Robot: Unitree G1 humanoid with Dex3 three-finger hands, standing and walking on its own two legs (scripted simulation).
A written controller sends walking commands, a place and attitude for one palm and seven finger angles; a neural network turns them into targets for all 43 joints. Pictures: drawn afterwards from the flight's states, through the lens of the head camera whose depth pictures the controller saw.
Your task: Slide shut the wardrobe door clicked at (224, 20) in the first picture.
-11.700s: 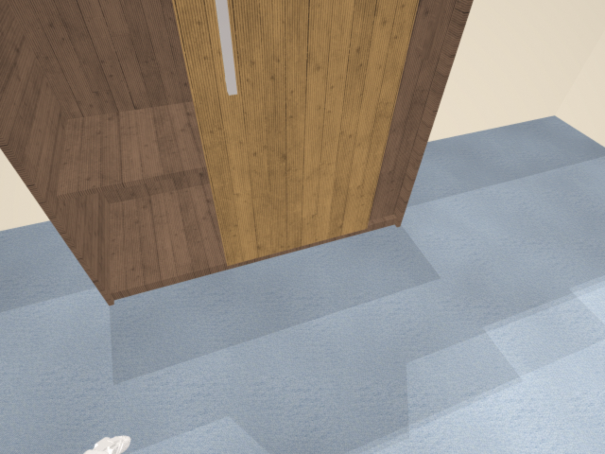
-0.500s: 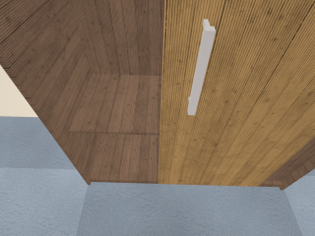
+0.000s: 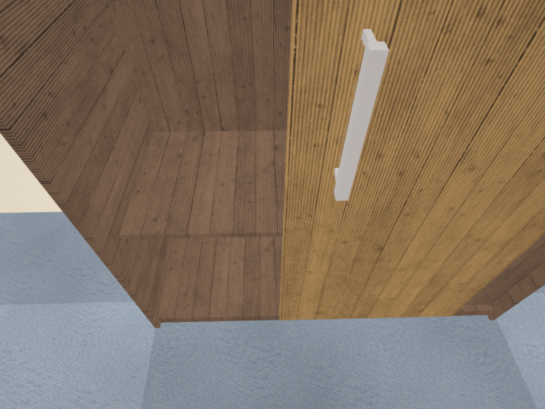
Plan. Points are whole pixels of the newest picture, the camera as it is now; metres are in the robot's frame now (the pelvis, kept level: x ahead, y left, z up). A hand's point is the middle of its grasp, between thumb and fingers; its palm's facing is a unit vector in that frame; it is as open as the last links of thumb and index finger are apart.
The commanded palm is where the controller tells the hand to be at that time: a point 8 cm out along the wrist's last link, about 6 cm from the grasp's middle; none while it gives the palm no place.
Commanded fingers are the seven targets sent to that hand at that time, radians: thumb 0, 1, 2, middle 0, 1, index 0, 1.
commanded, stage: come to a stop and stand still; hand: right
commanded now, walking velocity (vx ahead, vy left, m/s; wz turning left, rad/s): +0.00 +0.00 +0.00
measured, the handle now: (352, 127) +0.48 -0.09 +0.17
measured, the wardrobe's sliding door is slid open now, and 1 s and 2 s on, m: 0.44 0.44 0.44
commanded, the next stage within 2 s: look again from close up in 1.12 s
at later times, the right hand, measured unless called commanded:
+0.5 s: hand out of the picture -0.02 -0.27 -0.16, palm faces +0.01 +0.97 -0.26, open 7.4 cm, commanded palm none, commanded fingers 0.00 -0.90 -0.90 0.20 0.30 0.20 0.30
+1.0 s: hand out of the picture -0.10 -0.29 -0.18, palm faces -0.01 +0.99 -0.15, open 7.4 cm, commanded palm none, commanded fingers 0.00 -0.90 -0.90 0.20 0.30 0.20 0.30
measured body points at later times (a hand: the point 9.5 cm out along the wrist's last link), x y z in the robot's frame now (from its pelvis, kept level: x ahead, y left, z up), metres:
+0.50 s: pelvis -0.08 -0.08 -0.01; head -0.09 -0.06 +0.44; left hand -0.04 +0.16 -0.16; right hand -0.02 -0.32 -0.14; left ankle -0.11 +0.04 -0.73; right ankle -0.01 -0.10 -0.73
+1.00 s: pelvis -0.11 -0.12 +0.00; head -0.11 -0.14 +0.45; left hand -0.13 +0.09 -0.15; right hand -0.10 -0.34 -0.16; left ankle -0.12 +0.03 -0.73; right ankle -0.09 -0.18 -0.73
